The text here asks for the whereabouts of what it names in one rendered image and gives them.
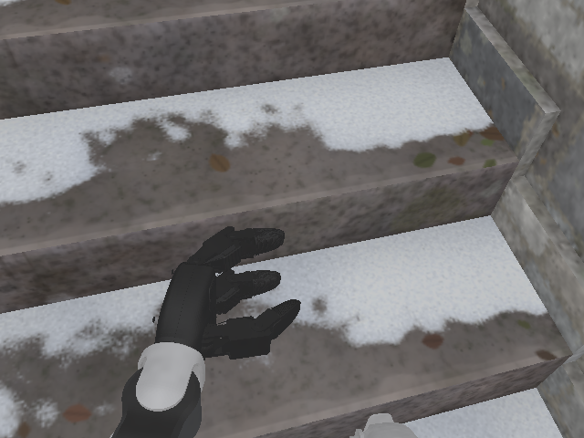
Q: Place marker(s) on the right robot shin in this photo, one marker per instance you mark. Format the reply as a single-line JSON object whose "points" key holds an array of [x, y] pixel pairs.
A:
{"points": [[378, 418]]}

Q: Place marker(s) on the robot left forearm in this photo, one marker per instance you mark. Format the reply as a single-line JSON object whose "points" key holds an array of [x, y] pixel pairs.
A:
{"points": [[162, 399]]}

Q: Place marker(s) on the robot left hand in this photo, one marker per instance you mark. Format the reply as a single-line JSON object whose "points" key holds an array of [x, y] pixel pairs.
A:
{"points": [[195, 295]]}

